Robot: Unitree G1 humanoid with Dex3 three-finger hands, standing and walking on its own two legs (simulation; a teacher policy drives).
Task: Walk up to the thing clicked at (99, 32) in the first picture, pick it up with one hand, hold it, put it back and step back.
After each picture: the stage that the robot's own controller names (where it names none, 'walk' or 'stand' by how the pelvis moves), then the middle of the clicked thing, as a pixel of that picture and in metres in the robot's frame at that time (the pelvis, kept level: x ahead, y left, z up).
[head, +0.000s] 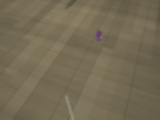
stand; (98, 35) +1.49 -0.19 -0.72
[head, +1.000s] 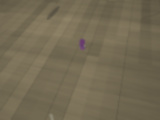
walk; (82, 44) +1.37 +0.12 -0.70
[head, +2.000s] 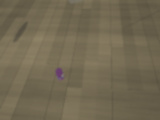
walk; (59, 74) +0.89 +0.30 -0.72
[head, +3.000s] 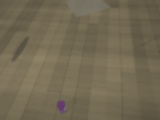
walk; (62, 107) +0.57 +0.25 -0.72
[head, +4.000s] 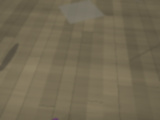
stand; out of the picture +0.44 +0.20 -0.71
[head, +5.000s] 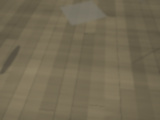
stand; out of the picture +0.40 +0.21 -0.72
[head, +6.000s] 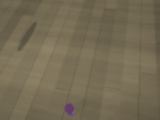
stand; (70, 110) +0.41 +0.17 -0.68
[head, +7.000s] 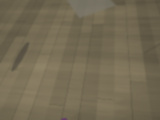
walk; out of the picture +0.39 +0.23 -0.70
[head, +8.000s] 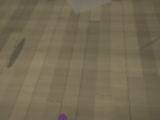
stand; out of the picture +0.40 +0.24 -0.70
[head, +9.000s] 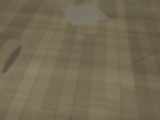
walk; out of the picture +0.42 +0.20 -0.72
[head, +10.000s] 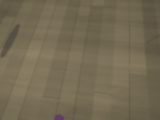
walk; out of the picture +0.29 +0.23 -0.70
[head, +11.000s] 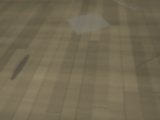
walk; out of the picture +0.48 +0.25 -0.71
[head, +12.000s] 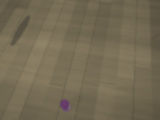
walk; (65, 105) +0.40 +0.19 -0.68
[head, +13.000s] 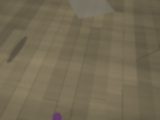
stand; (57, 119) +0.46 +0.20 -0.72
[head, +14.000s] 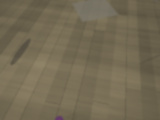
stand; out of the picture +0.44 +0.19 -0.73
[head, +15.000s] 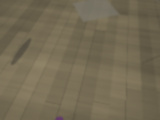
stand; out of the picture +0.44 +0.19 -0.73
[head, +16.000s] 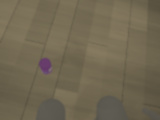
go down; (45, 66) +0.51 +0.18 -0.46
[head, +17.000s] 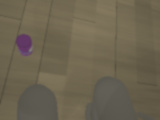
go down; (25, 45) +0.54 +0.20 -0.32
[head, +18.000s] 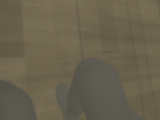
close in; out of the picture +0.52 +0.25 -0.25
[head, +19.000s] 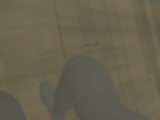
close; out of the picture +0.51 +0.28 -0.25
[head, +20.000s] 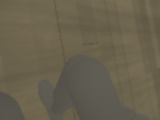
close; out of the picture +0.50 +0.26 -0.26
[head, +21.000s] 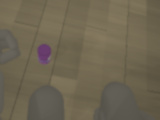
lift; (44, 54) +0.52 +0.16 -0.34
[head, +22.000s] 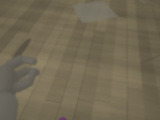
lift; out of the picture +0.45 +0.14 -0.67
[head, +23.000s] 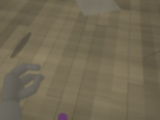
hold; out of the picture +0.44 +0.15 -0.68
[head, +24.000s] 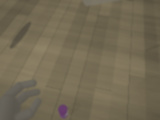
hold; (63, 111) +0.45 +0.14 -0.65
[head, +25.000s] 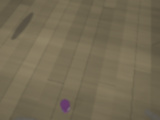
stand; (65, 106) +0.44 +0.13 -0.63
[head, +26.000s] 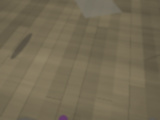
crouch; out of the picture +0.44 +0.13 -0.66
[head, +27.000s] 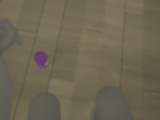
crouch; (41, 60) +0.52 +0.16 -0.41
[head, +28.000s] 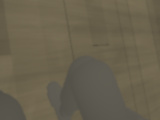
lower; out of the picture +0.50 +0.24 -0.24
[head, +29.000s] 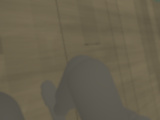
lower; out of the picture +0.50 +0.25 -0.25
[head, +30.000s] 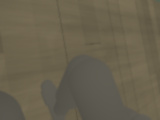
lower; out of the picture +0.50 +0.25 -0.25
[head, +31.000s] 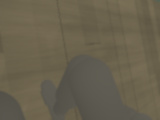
lower; out of the picture +0.50 +0.25 -0.25
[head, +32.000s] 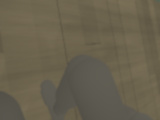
loosen; out of the picture +0.51 +0.24 -0.25
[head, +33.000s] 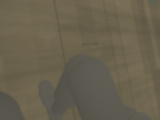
withdraw; out of the picture +0.59 +0.22 -0.28
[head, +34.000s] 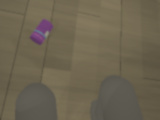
walk; (41, 32) +0.61 +0.15 -0.34
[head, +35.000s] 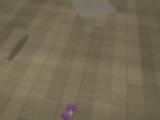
stand; (68, 112) +0.53 +0.10 -0.68
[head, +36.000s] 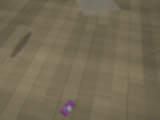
stand; (67, 107) +0.55 +0.12 -0.69
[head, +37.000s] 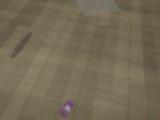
stand; (66, 108) +0.55 +0.13 -0.69
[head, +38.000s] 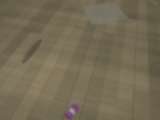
stand; (71, 111) +0.57 +0.13 -0.75
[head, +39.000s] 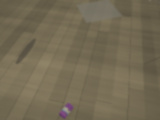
stand; (66, 110) +0.56 +0.17 -0.75
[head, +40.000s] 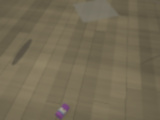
walk; (62, 111) +0.55 +0.19 -0.75
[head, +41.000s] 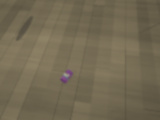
walk; (66, 76) +0.76 +0.20 -0.73
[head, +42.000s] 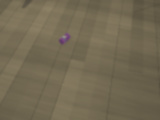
walk; (64, 38) +1.17 +0.17 -0.72
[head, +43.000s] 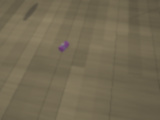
stand; (63, 46) +1.21 +0.21 -0.72
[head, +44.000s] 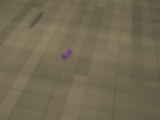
stand; (66, 54) +1.20 +0.20 -0.75
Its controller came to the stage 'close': yes
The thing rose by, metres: 0.01
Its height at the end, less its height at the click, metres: -0.02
